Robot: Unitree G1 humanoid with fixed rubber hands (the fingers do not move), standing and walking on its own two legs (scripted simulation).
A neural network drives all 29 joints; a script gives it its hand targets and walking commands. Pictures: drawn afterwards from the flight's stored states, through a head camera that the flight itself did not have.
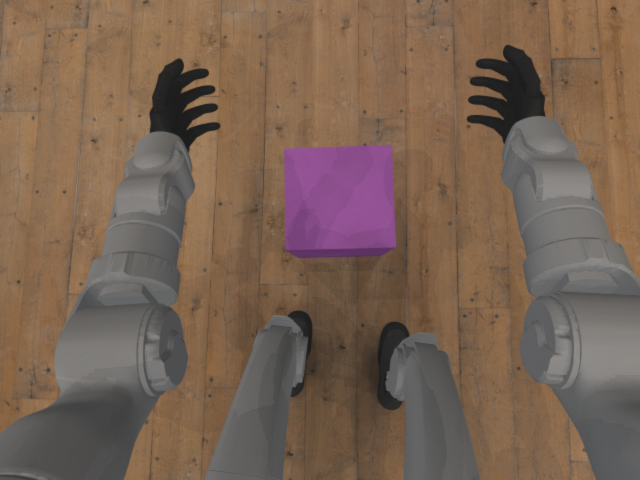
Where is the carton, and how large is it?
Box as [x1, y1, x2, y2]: [284, 145, 395, 257]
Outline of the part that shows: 391,145 284,149 286,250 298,257 381,255 395,247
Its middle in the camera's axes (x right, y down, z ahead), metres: +0.04 -0.08 +0.87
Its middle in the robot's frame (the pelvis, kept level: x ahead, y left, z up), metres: +0.49 +0.05 -0.51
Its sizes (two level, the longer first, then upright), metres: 0.210 0.200 0.250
